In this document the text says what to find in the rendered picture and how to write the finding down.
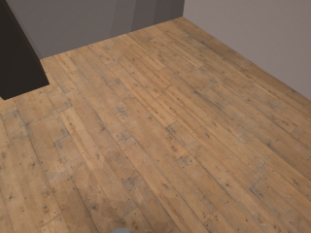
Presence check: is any cabinet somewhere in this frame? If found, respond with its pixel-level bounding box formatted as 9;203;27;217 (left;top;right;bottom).
0;0;50;101

